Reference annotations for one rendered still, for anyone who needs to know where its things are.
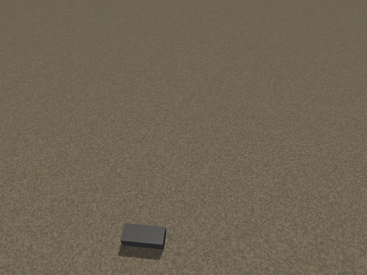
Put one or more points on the carton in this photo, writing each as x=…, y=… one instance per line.
x=143, y=236

